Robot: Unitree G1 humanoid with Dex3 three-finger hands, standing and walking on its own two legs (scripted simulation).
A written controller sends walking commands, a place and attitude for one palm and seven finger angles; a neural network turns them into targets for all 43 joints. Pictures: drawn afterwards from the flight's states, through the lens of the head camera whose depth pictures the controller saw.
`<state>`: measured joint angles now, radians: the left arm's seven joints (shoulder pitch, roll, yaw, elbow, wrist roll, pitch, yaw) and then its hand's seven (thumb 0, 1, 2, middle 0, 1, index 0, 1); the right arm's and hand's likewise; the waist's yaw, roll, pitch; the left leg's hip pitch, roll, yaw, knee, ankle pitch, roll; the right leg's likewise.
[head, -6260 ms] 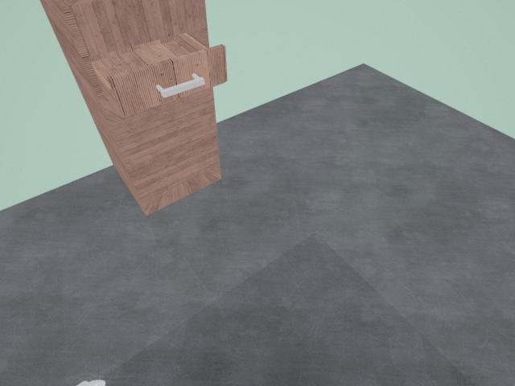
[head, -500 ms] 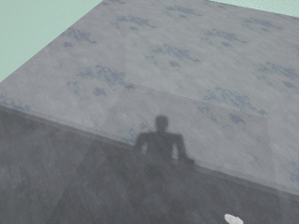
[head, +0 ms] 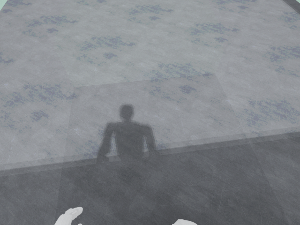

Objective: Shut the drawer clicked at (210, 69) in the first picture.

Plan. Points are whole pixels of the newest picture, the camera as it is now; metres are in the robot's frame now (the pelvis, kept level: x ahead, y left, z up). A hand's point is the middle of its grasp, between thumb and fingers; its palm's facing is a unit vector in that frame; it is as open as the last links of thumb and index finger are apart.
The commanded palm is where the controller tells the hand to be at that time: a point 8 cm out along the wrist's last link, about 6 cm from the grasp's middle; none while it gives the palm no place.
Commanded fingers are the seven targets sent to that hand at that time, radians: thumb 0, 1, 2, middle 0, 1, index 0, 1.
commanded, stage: walk to a spot facing it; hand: left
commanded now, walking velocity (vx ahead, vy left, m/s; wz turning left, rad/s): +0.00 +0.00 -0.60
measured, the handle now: out of the picture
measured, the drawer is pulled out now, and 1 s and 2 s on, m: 0.16 0.16 0.16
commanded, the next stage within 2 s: turn to face it in 0.02 s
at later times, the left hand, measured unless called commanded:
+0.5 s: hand (88, 223) +0.14 +0.19 -0.15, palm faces -0.16 -0.96 -0.22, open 7.3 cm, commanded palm none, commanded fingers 0.00 0.90 0.90 -0.20 -0.30 -0.20 -0.30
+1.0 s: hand (100, 177) +0.27 +0.18 -0.15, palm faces -0.53 -0.82 -0.20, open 7.4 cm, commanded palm none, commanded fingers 0.00 0.90 0.90 -0.20 -0.30 -0.20 -0.30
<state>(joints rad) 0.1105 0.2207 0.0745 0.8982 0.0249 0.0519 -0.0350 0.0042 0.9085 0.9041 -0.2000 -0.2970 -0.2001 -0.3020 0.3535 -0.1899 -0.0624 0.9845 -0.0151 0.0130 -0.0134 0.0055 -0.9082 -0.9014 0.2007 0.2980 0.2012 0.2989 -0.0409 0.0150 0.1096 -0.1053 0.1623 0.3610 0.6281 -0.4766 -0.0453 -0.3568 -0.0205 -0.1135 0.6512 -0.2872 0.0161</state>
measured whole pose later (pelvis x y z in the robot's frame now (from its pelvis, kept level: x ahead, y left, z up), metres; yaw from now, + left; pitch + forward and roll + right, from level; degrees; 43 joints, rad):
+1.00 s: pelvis +0.09 +0.04 +0.02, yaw -35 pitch +1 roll -2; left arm 0.20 0.26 0.11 0.93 0.02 0.10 -0.02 0.00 0.91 0.90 -0.20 -0.30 -0.20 -0.30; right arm 0.29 -0.16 -0.04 0.94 -0.02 0.01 -0.02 0.01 -0.91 -0.90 0.20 0.30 0.20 0.30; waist -0.01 -0.03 0.06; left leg -0.17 0.12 0.32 0.46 -0.29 0.04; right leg -0.45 -0.07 -0.02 1.08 -0.39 0.09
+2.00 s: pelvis +0.11 +0.03 +0.02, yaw -71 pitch +0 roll -3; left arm 0.26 0.29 0.11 0.94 0.03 0.08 -0.02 0.00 0.91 0.90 -0.20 -0.30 -0.20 -0.30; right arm 0.15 -0.17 -0.02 0.86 -0.01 0.02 -0.03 0.01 -0.91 -0.90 0.20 0.30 0.20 0.30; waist 0.05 -0.06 0.06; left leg -0.19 0.05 0.13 0.47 -0.28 0.05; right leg -0.50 0.03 0.06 1.18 -0.39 0.07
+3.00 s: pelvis +0.09 +0.00 +0.01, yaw -108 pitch +0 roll -2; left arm 0.25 0.27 0.10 0.94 0.02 0.07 0.00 0.00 0.90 0.90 -0.20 -0.30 -0.20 -0.30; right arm 0.11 -0.18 -0.03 0.85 -0.01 0.02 -0.02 0.00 -0.91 -0.90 0.20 0.30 0.20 0.30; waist 0.05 -0.07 0.08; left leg -0.26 0.05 0.11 0.56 -0.30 0.04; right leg -0.42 0.08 0.09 1.00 -0.48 0.04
